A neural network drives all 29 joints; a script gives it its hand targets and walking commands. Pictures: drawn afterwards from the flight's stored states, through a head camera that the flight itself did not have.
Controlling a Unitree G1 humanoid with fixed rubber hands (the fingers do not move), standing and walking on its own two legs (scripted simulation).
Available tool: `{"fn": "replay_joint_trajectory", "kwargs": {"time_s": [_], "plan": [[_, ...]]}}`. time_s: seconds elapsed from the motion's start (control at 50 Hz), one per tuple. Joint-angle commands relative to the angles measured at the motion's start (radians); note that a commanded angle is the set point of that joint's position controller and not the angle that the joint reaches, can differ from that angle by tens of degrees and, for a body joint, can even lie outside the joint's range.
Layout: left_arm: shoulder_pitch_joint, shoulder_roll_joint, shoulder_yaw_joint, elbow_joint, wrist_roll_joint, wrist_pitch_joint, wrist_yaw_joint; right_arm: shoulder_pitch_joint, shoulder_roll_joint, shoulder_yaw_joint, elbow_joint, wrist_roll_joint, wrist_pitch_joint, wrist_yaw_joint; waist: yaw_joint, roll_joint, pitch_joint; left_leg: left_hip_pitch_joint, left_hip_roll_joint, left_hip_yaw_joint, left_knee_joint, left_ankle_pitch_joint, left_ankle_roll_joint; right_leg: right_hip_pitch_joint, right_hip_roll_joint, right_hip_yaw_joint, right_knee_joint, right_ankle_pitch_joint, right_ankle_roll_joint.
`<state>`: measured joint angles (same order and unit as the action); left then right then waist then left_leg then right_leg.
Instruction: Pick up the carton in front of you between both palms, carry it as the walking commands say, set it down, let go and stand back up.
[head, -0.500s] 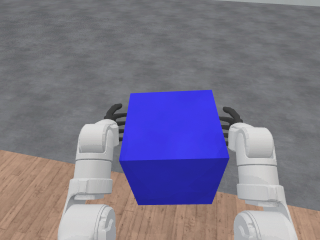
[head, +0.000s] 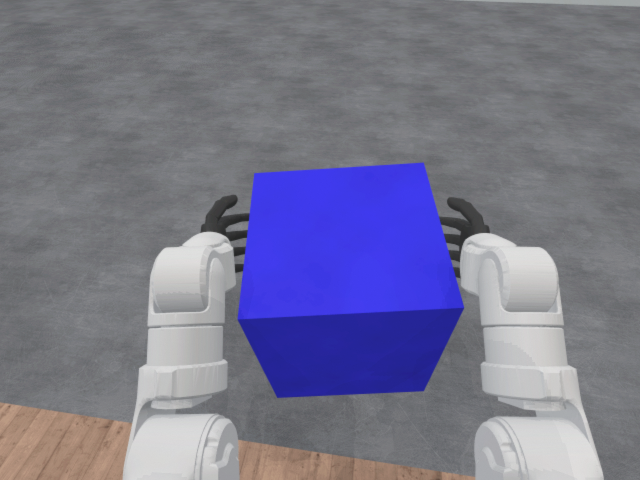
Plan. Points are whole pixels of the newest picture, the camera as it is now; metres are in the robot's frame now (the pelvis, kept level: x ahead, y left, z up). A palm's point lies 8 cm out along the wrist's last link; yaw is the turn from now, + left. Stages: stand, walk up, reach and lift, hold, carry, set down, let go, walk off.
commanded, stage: carry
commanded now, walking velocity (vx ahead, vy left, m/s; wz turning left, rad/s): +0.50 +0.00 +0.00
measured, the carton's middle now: (344, 289) +0.36 -0.02 +0.06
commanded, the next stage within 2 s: none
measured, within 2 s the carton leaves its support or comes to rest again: neither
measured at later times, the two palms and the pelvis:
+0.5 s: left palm (232, 135) +0.64 +0.15 +0.12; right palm (406, 134) +0.65 -0.15 +0.11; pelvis +0.29 +0.00 -0.01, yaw -2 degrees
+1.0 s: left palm (257, 72) +0.95 +0.13 +0.10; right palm (389, 68) +0.93 -0.17 +0.11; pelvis +0.59 +0.00 -0.01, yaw -1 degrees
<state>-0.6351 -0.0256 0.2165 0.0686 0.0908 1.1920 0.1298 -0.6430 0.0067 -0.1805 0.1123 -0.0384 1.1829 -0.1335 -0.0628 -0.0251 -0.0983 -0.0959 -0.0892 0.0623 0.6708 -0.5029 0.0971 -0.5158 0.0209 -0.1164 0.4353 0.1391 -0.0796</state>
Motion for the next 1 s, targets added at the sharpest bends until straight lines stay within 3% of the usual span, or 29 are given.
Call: {"fn": "replay_joint_trajectory", "kwargs": {"time_s": [0.0, 0.02, 0.04, 0.06, 0.08, 0.1, 0.16, 0.28, 0.34, 0.44, 0.46, 0.48, 0.5, 0.52, 0.54, 0.56, 0.58, 0.6, 0.62, 0.64, 0.66, 0.7, 0.84, 0.98], "plan": [[-0.572, -0.966, -0.580, 0.054, -0.366, -0.002, -0.231, -0.681, 1.043, 0.617, -0.036, 0.426, -0.013, 0.282, 0.081, -0.066, -0.447, -0.283, 0.104, -0.001, 0.431, 0.186, -0.030, 0.694, -0.267, 0.281, 0.141, 0.398, -0.026], [-0.607, -0.931, -0.560, 0.090, -0.355, -0.003, -0.232, -0.710, 1.088, 0.605, 0.002, 0.430, -0.002, 0.276, 0.125, -0.269, -0.542, -0.605, -0.024, -0.058, 0.758, -0.142, -0.086, 0.946, -0.451, 0.659, 0.117, 0.253, -0.263], [-0.566, -0.990, -0.560, 0.122, -0.384, -0.007, -0.240, -0.706, 1.068, 0.597, -0.006, 0.416, -0.004, 0.270, 0.138, -0.199, -0.529, -0.694, 0.028, -0.096, 0.807, -0.074, -0.049, 0.884, -0.414, 0.725, 0.038, -0.078, -0.272], [-0.621, -1.037, -0.580, 0.080, -0.411, -0.016, -0.251, -0.752, 1.093, 0.598, -0.032, 0.418, -0.009, 0.265, 0.133, -0.134, -0.459, -0.705, 0.061, -0.102, 0.780, -0.010, -0.037, 0.774, -0.347, 0.645, -0.007, -0.191, -0.222], [-0.702, -1.084, -0.606, 0.032, -0.446, -0.022, -0.259, -0.787, 1.112, 0.594, -0.063, 0.419, -0.017, 0.257, 0.117, -0.033, -0.409, -0.679, 0.087, -0.105, 0.711, 0.059, -0.037, 0.657, -0.317, 0.570, -0.034, -0.207, -0.181], [-0.770, -1.129, -0.627, -0.012, -0.482, -0.026, -0.264, -0.794, 1.126, 0.588, -0.086, 0.415, -0.022, 0.247, 0.100, -0.009, -0.375, -0.645, 0.112, -0.105, 0.650, 0.089, -0.044, 0.561, -0.305, 0.519, -0.056, -0.189, -0.165], [-0.811, -1.178, -0.663, -0.072, -0.537, -0.037, -0.267, -0.762, 1.137, 0.592, -0.124, 0.401, -0.033, 0.219, 0.087, -0.031, -0.375, -0.593, 0.132, -0.077, 0.532, 0.141, -0.065, 0.482, -0.267, 0.423, -0.089, -0.181, -0.143], [-0.733, -1.138, -0.680, -0.118, -0.536, -0.039, -0.268, -0.689, 1.108, 0.631, -0.177, 0.366, -0.045, 0.189, 0.127, -0.070, -0.386, -0.757, 0.143, -0.029, 0.346, 0.298, -0.084, 0.675, -0.228, 0.301, -0.011, 0.244, -0.109], [-0.713, -1.097, -0.691, -0.137, -0.529, -0.031, -0.264, -0.690, 1.075, 0.651, -0.207, 0.364, -0.036, 0.183, 0.141, -0.077, -0.364, -0.771, 0.125, -0.005, 0.235, 0.396, -0.076, 0.722, -0.198, 0.260, 0.012, 0.320, -0.092], [-0.627, -1.044, -0.670, -0.055, -0.489, -0.014, -0.268, -0.638, 1.020, 0.643, -0.143, 0.338, -0.006, 0.196, 0.181, -0.088, -0.288, -0.672, 0.057, 0.074, -0.087, 0.554, -0.041, 0.755, -0.140, 0.187, 0.057, 0.383, -0.079], [-0.622, -1.041, -0.666, -0.036, -0.483, -0.014, -0.270, -0.632, 1.014, 0.634, -0.125, 0.333, -0.002, 0.201, 0.175, -0.096, -0.273, -0.589, 0.045, 0.085, -0.161, 0.590, -0.025, 0.723, -0.137, 0.168, 0.065, 0.403, -0.068], [-0.623, -1.045, -0.665, -0.016, -0.481, -0.015, -0.272, -0.629, 1.005, 0.623, -0.106, 0.330, 0.001, 0.207, 0.150, -0.111, -0.276, -0.474, 0.029, 0.094, -0.211, 0.608, -0.009, 0.680, -0.142, 0.158, 0.094, 0.456, -0.053], [-0.632, -1.053, -0.665, 0.003, -0.481, -0.015, -0.275, -0.627, 0.998, 0.609, -0.084, 0.326, 0.001, 0.213, 0.110, -0.126, -0.303, -0.331, 0.020, 0.103, -0.230, 0.608, 0.002, 0.638, -0.149, 0.144, 0.172, 0.506, -0.033], [-0.646, -1.062, -0.666, 0.021, -0.482, -0.017, -0.278, -0.618, 0.998, 0.594, -0.061, 0.322, -0.002, 0.219, 0.057, -0.102, -0.349, -0.145, 0.034, 0.108, -0.285, 0.651, 0.006, 0.567, -0.132, 0.091, 0.315, 0.463, -0.001], [-0.663, -1.072, -0.665, 0.033, -0.475, -0.020, -0.281, -0.606, 0.992, 0.577, -0.048, 0.320, -0.005, 0.227, 0.025, -0.033, -0.420, 0.100, 0.153, -0.020, -0.231, 0.700, 0.008, 0.388, -0.104, 0.079, 0.500, 0.154, 0.021], [-0.679, -1.106, -0.662, 0.054, -0.477, -0.016, -0.284, -0.622, 0.981, 0.553, -0.022, 0.313, -0.009, 0.232, 0.040, 0.204, -0.523, 0.413, 0.450, -0.362, -0.065, 1.032, 0.124, 0.078, -0.034, 0.087, 0.731, -0.506, 0.060], [-0.666, -1.110, -0.637, 0.079, -0.475, -0.015, -0.284, -0.585, 0.990, 0.536, 0.027, 0.308, -0.015, 0.236, -0.002, 0.311, -0.586, 0.530, 0.506, -0.642, -0.176, 0.731, 0.262, -0.158, 0.076, 0.140, 0.972, -0.758, 0.082], [-0.698, -1.126, -0.644, 0.062, -0.480, -0.024, -0.279, -0.582, 1.030, 0.548, 0.018, 0.329, -0.024, 0.243, -0.004, 0.230, -0.519, 0.457, 0.456, -0.612, -0.231, 0.510, 0.242, -0.250, 0.016, 0.168, 0.990, -0.688, 0.055], [-0.741, -1.141, -0.648, 0.028, -0.484, -0.033, -0.272, -0.648, 1.078, 0.571, -0.033, 0.360, -0.032, 0.251, -0.006, 0.143, -0.465, 0.363, 0.409, -0.545, -0.263, 0.448, 0.198, -0.263, -0.012, 0.157, 0.958, -0.630, 0.041], [-0.761, -1.156, -0.648, 0.000, -0.485, -0.041, -0.262, -0.721, 1.117, 0.593, -0.088, 0.398, -0.038, 0.257, 0.013, 0.082, -0.414, 0.266, 0.394, -0.480, -0.285, 0.496, 0.167, -0.248, -0.044, 0.154, 0.906, -0.576, 0.044], [-0.762, -1.161, -0.642, -0.025, -0.478, -0.045, -0.250, -0.775, 1.148, 0.616, -0.132, 0.431, -0.042, 0.260, 0.019, 0.065, -0.402, 0.189, 0.376, -0.431, -0.306, 0.476, 0.144, -0.206, -0.067, 0.154, 0.853, -0.542, 0.048], [-0.723, -1.165, -0.645, -0.055, -0.460, -0.051, -0.227, -0.814, 1.183, 0.646, -0.189, 0.479, -0.047, 0.263, 0.030, 0.082, -0.404, 0.118, 0.346, -0.354, -0.330, 0.474, 0.117, -0.157, -0.076, 0.127, 0.792, -0.507, 0.063], [-0.635, -1.094, -0.678, -0.126, -0.403, -0.064, -0.185, -0.736, 1.134, 0.678, -0.233, 0.491, -0.050, 0.273, 0.003, 0.130, -0.386, 0.280, 0.304, -0.211, -0.306, 0.844, 0.096, -0.311, -0.088, 0.060, 0.531, -0.361, 0.088], [-0.515, -1.074, -0.717, -0.141, -0.400, -0.012, -0.208, -0.528, 1.070, 0.651, -0.206, 0.405, -0.001, 0.280, 0.006, 0.156, -0.295, 0.335, 0.239, -0.054, -0.281, 1.082, 0.032, -0.121, -0.004, -0.056, 0.066, -0.112, 0.064]]}}
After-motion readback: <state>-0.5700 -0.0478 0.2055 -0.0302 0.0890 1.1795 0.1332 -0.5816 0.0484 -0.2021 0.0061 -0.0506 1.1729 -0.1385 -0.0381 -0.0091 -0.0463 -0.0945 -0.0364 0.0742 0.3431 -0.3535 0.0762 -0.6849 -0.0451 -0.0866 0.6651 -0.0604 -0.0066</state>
